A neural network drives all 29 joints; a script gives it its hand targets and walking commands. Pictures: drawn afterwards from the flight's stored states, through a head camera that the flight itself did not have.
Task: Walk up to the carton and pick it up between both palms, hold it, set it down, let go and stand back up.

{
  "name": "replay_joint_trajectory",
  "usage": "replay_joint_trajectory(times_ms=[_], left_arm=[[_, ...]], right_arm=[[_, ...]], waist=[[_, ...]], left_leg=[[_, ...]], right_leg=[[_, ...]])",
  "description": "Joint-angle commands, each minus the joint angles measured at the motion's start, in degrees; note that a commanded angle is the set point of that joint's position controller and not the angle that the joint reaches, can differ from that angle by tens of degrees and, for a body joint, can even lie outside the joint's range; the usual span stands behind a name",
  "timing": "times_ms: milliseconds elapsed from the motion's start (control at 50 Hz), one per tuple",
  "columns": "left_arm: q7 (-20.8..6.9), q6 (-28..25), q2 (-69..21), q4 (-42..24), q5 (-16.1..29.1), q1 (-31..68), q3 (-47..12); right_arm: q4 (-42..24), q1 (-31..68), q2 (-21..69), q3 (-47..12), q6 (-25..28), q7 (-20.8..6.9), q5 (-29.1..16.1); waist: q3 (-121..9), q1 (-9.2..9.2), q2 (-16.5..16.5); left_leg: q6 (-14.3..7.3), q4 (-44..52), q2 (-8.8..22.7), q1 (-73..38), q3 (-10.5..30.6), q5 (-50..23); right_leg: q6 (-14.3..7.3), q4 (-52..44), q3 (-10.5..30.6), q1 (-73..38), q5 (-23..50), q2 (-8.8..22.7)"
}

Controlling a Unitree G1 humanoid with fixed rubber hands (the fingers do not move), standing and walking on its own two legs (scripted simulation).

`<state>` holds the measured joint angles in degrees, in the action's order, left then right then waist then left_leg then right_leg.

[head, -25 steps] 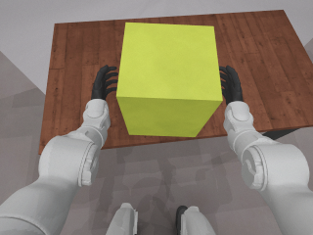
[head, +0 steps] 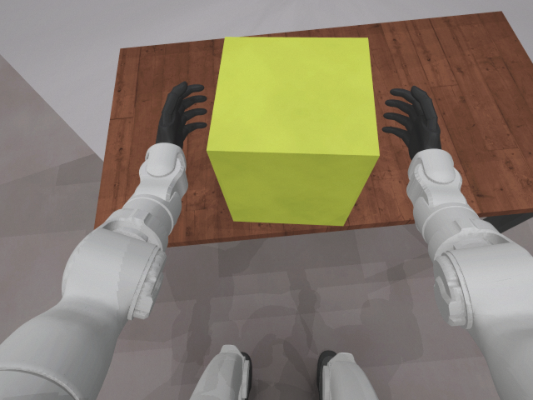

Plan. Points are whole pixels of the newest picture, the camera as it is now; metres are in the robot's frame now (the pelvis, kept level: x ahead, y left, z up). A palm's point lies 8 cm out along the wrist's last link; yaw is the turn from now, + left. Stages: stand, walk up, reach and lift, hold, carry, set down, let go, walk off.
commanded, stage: let go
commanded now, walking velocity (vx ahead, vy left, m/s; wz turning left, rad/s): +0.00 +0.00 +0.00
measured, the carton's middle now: (291, 142) +0.50 +0.02 -0.02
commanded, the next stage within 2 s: stand in 0.38 s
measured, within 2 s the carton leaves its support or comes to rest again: neither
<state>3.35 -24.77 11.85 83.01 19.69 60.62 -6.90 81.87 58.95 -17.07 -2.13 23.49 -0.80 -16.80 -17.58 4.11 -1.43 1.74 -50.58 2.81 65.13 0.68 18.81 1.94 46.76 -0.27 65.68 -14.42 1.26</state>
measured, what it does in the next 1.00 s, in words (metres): walks ahead: left foot, then left foot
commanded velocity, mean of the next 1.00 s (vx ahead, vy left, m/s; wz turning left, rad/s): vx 0.00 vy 0.00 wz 0.00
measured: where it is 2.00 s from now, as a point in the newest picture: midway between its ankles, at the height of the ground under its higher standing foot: (234, 344)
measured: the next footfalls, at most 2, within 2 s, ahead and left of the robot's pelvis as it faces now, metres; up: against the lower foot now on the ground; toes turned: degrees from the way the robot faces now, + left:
left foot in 0.64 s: +0.16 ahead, +0.15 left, +0.01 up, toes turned +5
left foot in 0.82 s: +0.06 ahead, +0.15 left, +0.00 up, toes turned -2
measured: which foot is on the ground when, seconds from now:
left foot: down 0.00-0.54, up 0.56-0.62, down 0.64-0.68, up 0.70-0.80, down 0.82-1.00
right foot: down 0.00-0.80, up 0.82-1.00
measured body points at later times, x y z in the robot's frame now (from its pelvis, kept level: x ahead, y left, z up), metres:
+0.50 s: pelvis +0.01 -0.01 +0.03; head +0.05 -0.01 +0.48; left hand +0.43 +0.23 +0.12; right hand +0.47 -0.18 +0.12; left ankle +0.03 +0.13 -0.67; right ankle +0.05 -0.14 -0.67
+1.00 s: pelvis +0.09 +0.09 +0.06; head +0.09 +0.14 +0.51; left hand +0.06 +0.36 -0.12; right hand -0.13 -0.13 -0.05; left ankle +0.02 +0.15 -0.68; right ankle -0.03 -0.08 -0.60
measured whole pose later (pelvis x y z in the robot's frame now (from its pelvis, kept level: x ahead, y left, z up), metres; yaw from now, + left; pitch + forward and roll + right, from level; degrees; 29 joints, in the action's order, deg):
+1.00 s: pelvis +0.09 +0.09 +0.06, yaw -5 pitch +3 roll -6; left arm 1.6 5.3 16.1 77.7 -1.1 -18.1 4.8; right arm 71.2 -33.8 -12.2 -0.4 -4.0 3.6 2.1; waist -6.0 -6.1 -0.4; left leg -4.1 -34.8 2.9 13.1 -2.2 24.9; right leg 2.5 56.9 0.5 19.9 -25.6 -1.6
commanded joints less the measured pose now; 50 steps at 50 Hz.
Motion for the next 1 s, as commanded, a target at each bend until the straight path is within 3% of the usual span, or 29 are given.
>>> replay_joint_trajectory(times_ms=[0,200,320,380,400,420,440,460,500,520,540,560,600,620,660,680,700,720,740,760,780,820,860,880,900,920,940,960,980], left_arm=[[1.31,-0.01,11.41,-5.29,-0.48,23.17,1.88],[2.26,3.57,12.74,-15.59,0.55,27.63,3.37],[1.63,9.28,12.24,-16.54,1.12,27.76,-0.13],[1.25,13.23,13.24,-12.90,1.23,25.40,1.02],[-0.55,19.41,14.29,0.09,-26.88,-64.31,17.89],[1.47,20.42,18.06,12.63,-31.39,-75.44,14.40],[3.84,21.29,19.34,8.16,-31.07,-73.07,14.20],[3.75,23.03,18.69,4.08,-31.61,-63.17,11.98],[1.92,27.92,15.08,-10.89,-30.28,-35.28,10.49],[1.46,30.23,15.52,-14.78,-27.13,-25.94,10.46],[0.70,31.68,14.83,-15.25,-24.92,-22.89,10.80],[0.44,32.01,14.39,-13.46,-22.34,-27.55,11.03],[0.09,30.83,16.29,-8.69,-22.28,-47.97,10.87],[0.52,30.04,26.66,-7.99,-22.25,-56.93,13.57],[1.04,28.02,30.07,-10.51,-20.63,-45.04,14.37],[0.92,27.75,27.44,-10.27,-21.35,-43.26,13.37],[0.44,27.84,25.79,-11.78,-21.42,-42.49,13.15],[-0.55,28.16,24.55,-11.94,-21.39,-44.81,13.25],[-0.91,27.87,21.18,-12.04,-20.78,-51.56,12.94],[-1.22,27.92,15.79,-10.88,-19.73,-58.53,11.79],[-0.62,28.19,12.49,-9.32,-18.91,-69.36,11.30],[-0.40,28.12,8.91,-4.71,-19.24,-82.34,12.19],[-0.73,28.44,13.31,-9.06,-19.98,-75.25,12.70],[-1.56,28.23,13.08,-11.09,-21.90,-70.45,12.25],[-1.94,27.46,14.37,-12.94,-21.88,-64.97,12.58],[-1.55,27.41,11.82,-13.68,-21.45,-67.50,12.36],[-0.77,27.11,5.52,-11.84,-20.14,-77.62,11.29],[0.43,27.63,3.43,-9.66,-18.90,-85.20,10.98],[1.52,28.09,1.88,-8.12,-18.38,-90.74,10.73]], right_arm=[[-10.04,29.55,-11.97,1.46,-0.32,1.80,0.25],[-18.16,31.53,-10.70,-1.99,-4.87,1.51,-4.03],[-10.84,29.41,-13.44,-5.10,-10.24,1.63,-8.64],[-10.91,29.90,-14.37,-3.68,-12.82,2.17,-7.31],[-1.82,-54.31,-10.62,0.28,-15.17,4.24,17.78],[6.83,-54.22,-12.99,1.11,-17.87,5.73,24.52],[2.20,-51.61,-13.02,0.60,-20.70,7.07,25.85],[-1.03,-43.93,-11.01,0.51,-23.24,6.54,25.67],[-15.07,-26.07,-7.30,1.26,-29.67,5.57,25.09],[-16.48,-28.46,-11.14,2.24,-32.11,5.22,25.37],[-16.53,-32.57,-8.40,1.01,-32.37,4.65,23.50],[-15.23,-39.21,-7.39,0.33,-31.33,4.47,20.79],[-11.66,-47.67,-3.42,0.12,-28.43,3.42,20.75],[-15.00,-47.17,-3.62,2.10,-27.49,3.07,21.55],[-18.89,-59.62,-7.77,4.08,-27.64,2.15,20.17],[-17.06,-69.27,-6.60,3.58,-27.94,2.05,20.03],[-15.10,-77.60,-6.29,4.28,-27.21,1.99,20.04],[-15.66,-80.84,-5.30,3.58,-25.72,2.23,20.49],[-16.16,-80.35,-10.34,4.94,-24.19,3.07,21.38],[-17.51,-74.29,-9.55,4.28,-23.68,3.76,21.88],[-20.47,-63.79,-12.79,4.96,-23.98,3.63,21.12],[-25.77,-57.62,-8.73,2.92,-24.97,3.28,20.13],[-24.34,-68.98,-9.59,3.86,-25.01,3.78,19.12],[-19.87,-76.14,-6.20,2.94,-25.47,4.29,18.63],[-17.73,-77.75,-0.48,1.71,-25.30,4.92,18.27],[-17.61,-80.46,-0.92,0.97,-24.75,5.69,18.90],[-18.52,-75.60,-3.96,1.50,-24.54,5.94,18.66],[-20.82,-71.33,-7.13,1.30,-24.29,5.75,17.66],[-21.23,-74.23,-6.00,1.18,-24.30,5.48,16.31]], waist=[[-46.63,-1.49,7.60],[-52.54,0.02,3.04],[-37.33,-0.97,-2.16],[-34.92,-1.85,1.81],[-52.39,3.90,7.95],[-52.30,1.67,5.86],[-49.46,1.63,1.40],[-35.75,0.48,-0.10],[4.67,-1.70,13.40],[19.82,-6.28,19.00],[34.82,-8.57,18.08],[43.60,-9.14,17.37],[40.00,-3.31,1.50],[32.38,1.05,14.14],[28.89,-6.99,20.79],[27.20,-11.25,14.02],[23.90,-13.91,8.68],[21.95,-14.79,-2.55],[17.24,-12.56,-18.50],[19.08,-6.50,-34.08],[20.44,0.50,-36.45],[11.16,6.58,-12.91],[12.10,-2.54,-24.16],[19.99,-6.32,-24.91],[20.52,-7.61,-17.98],[18.97,-5.57,-9.75],[17.88,0.36,-6.85],[14.27,3.27,-3.83],[11.64,2.74,-2.22]], left_leg=[[2.12,6.37,-4.30,-18.57,-6.06,-18.74],[4.13,6.73,-4.25,-28.88,-5.42,-30.11],[5.66,9.40,-3.56,-37.18,-4.24,-26.55],[4.37,11.81,-3.56,-36.31,-3.95,-22.58],[5.91,-2.51,6.83,-66.05,-4.70,-52.62],[5.99,-15.24,6.23,-66.57,-10.95,-62.30],[4.39,-19.34,8.28,-67.03,-10.37,-63.83],[3.32,-13.41,9.56,-56.83,-8.71,-46.93],[3.06,5.53,6.80,-21.88,-2.53,23.00],[2.63,5.46,6.24,-21.37,-0.44,33.20],[3.65,2.51,6.35,-29.06,-4.08,28.40],[5.42,-4.56,4.88,-34.56,-9.23,22.15],[3.41,-5.30,4.81,-30.02,-7.14,18.80],[2.13,-7.91,4.57,-41.88,-8.46,17.60],[2.94,-24.81,8.49,-67.88,-4.12,13.81],[2.49,-25.41,9.46,-70.50,-2.44,14.96],[1.38,-14.08,6.82,-61.84,-3.17,18.56],[0.59,8.86,6.72,-48.16,1.33,15.91],[1.01,31.25,10.72,-41.52,8.70,19.01],[0.95,38.25,13.24,-36.48,16.02,22.96],[-0.20,39.73,14.24,-37.72,18.37,30.79],[0.53,35.60,13.69,-54.96,11.49,21.93],[-3.45,47.36,10.82,-36.90,23.07,38.52],[-3.97,48.47,5.83,-25.28,23.06,37.06],[-4.60,40.39,3.11,-35.07,16.66,12.69],[-4.95,30.46,4.14,-49.27,6.16,-13.75],[-3.81,23.90,6.59,-64.76,-0.67,-42.87],[-3.02,21.43,9.67,-76.93,0.11,-57.56],[1.56,22.68,11.08,-79.03,-1.18,-56.66]], right_leg=[[1.20,-2.25,-3.04,-36.04,19.66,-4.40],[0.66,-3.12,-3.01,-41.47,31.19,-4.90],[-1.09,-8.67,-3.51,-33.74,19.50,-5.56],[-0.35,-11.36,-3.67,-34.99,15.61,-5.66],[0.34,-0.56,1.59,-70.03,48.40,5.13],[3.20,16.21,-4.95,-62.16,63.81,6.75],[3.50,20.36,-6.69,-55.35,54.20,5.75],[2.68,12.96,-5.23,-49.59,31.47,6.27],[2.90,-15.82,2.08,-35.73,-20.04,7.76],[2.10,-27.22,8.70,-16.93,-42.62,9.71],[0.49,-35.42,14.27,-2.00,-52.89,14.14],[-0.52,-37.99,16.64,0.02,-50.98,15.13],[-3.96,-32.56,13.97,-19.72,-30.07,12.06],[-6.82,-43.81,23.25,-7.10,-44.88,17.18],[-4.31,-58.75,29.19,19.71,-55.09,19.61],[-2.39,-53.08,23.53,13.16,-46.89,16.89],[-0.57,-42.22,17.22,-6.37,-38.19,12.41],[-0.89,-24.31,10.80,-31.29,-23.68,6.93],[-0.28,-9.69,4.29,-43.03,-15.47,0.90],[-0.79,-0.21,3.35,-43.57,-18.82,-2.75],[-0.71,6.48,4.08,-36.71,-22.07,-3.93],[1.42,16.69,2.46,-30.44,-16.80,-5.87],[1.42,16.73,1.22,-46.23,-14.28,-4.74],[0.58,14.66,2.34,-54.20,-11.35,-3.04],[0.38,10.39,1.74,-52.53,-8.32,-0.22],[-0.09,9.58,0.97,-44.05,-8.32,-1.20],[0.58,10.06,-0.35,-33.47,-11.52,-3.34],[1.46,11.39,-1.93,-27.11,-12.57,-4.06],[2.92,10.41,-1.65,-31.37,-14.00,-3.21]])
